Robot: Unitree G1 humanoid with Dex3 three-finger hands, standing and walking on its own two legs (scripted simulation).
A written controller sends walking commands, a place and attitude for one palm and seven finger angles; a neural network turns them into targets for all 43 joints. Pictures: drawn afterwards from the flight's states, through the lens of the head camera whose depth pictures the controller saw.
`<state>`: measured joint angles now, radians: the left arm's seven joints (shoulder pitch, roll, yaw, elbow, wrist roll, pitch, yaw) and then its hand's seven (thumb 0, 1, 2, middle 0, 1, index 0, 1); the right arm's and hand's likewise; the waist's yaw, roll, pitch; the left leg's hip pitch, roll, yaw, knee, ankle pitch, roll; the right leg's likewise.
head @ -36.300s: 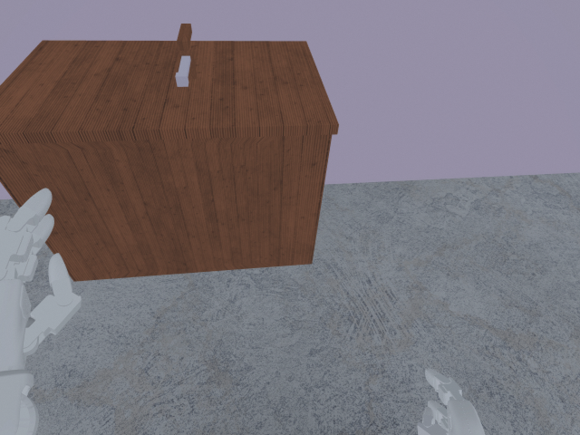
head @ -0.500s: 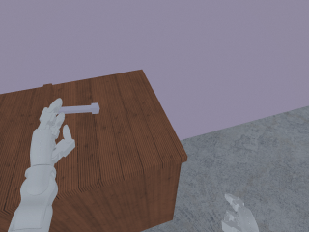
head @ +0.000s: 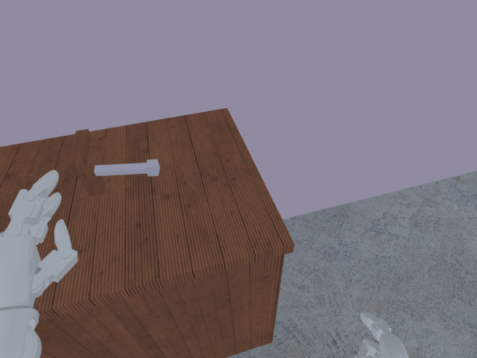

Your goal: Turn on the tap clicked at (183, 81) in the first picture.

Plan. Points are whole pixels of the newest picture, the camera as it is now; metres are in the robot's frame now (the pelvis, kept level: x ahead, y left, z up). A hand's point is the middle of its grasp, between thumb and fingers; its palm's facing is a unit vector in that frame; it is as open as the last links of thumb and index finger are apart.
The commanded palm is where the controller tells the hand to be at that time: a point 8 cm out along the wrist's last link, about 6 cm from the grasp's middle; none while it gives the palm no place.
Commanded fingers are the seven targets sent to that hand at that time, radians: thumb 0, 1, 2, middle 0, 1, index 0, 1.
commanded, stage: draw the hand back beside the body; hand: left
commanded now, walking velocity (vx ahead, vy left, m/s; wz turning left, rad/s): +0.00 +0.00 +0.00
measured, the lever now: (152, 167) +0.50 +0.26 +0.04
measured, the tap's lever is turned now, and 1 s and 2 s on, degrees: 77 77 77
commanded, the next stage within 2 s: step back with the hand held close in 0.22 s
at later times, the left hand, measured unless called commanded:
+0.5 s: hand (67, 239) +0.21 +0.25 +0.17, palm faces +0.40 -0.82 -0.41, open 7.4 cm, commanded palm +0.16 +0.28 +0.17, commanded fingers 0.00 0.90 0.90 -0.20 -0.30 -0.20 -0.30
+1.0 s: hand (16, 317) +0.12 +0.27 +0.15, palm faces +0.39 -0.82 -0.43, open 7.4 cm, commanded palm +0.08 +0.30 +0.17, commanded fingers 0.00 0.90 0.90 -0.20 -0.30 -0.20 -0.30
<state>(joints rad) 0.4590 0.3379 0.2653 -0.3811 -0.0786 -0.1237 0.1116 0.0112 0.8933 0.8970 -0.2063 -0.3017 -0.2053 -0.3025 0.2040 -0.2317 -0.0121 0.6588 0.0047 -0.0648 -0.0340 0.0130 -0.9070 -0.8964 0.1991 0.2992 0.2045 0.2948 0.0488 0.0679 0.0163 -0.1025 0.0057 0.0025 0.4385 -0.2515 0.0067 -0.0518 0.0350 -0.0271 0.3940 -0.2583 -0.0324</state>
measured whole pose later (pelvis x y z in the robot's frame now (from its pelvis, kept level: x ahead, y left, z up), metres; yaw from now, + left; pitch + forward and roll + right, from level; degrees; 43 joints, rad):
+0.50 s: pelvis -0.01 +0.00 +0.00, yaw -1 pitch -2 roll -1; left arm 0.39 0.37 0.34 -0.38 -0.07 -0.18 0.10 0.01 0.89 0.90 -0.21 -0.30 -0.21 -0.31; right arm 0.16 -0.23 -0.01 0.62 0.01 -0.04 -0.05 0.01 -0.91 -0.90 0.20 0.30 0.21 0.29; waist 0.04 0.08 0.03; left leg -0.18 0.02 0.01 0.47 -0.25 0.01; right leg -0.13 0.05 -0.02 0.42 -0.25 -0.03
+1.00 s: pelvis -0.09 +0.03 -0.01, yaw -1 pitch -1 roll -1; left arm 0.50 0.35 0.32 -0.44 -0.04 -0.18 0.14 0.01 0.89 0.90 -0.21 -0.30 -0.21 -0.31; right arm 0.20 -0.23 -0.01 0.58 0.01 -0.02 -0.07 0.01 -0.91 -0.90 0.20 0.30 0.21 0.29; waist 0.03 0.06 0.02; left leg -0.39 -0.01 0.03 0.57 -0.23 0.04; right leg -0.33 0.02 -0.01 0.50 -0.16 0.00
